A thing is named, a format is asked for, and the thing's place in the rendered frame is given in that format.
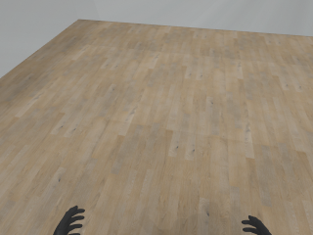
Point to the robot left hand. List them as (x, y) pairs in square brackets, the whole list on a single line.
[(65, 226)]

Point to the robot right hand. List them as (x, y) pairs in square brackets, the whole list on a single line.
[(259, 229)]

